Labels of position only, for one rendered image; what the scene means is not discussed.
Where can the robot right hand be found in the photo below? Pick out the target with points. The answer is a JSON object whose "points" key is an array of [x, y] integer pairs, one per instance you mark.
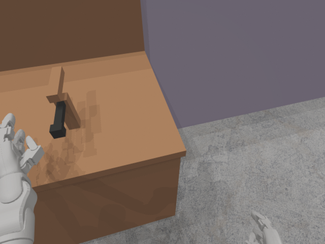
{"points": [[269, 235]]}

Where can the tap lever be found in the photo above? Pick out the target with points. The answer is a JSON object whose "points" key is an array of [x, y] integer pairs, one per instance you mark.
{"points": [[57, 130]]}

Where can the counter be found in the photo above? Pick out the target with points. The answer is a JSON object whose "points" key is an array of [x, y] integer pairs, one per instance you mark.
{"points": [[118, 165]]}

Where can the robot left hand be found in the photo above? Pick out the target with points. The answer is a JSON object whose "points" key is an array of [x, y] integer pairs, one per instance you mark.
{"points": [[13, 157]]}

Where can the left robot forearm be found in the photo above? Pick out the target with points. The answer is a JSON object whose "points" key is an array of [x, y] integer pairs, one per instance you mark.
{"points": [[17, 202]]}

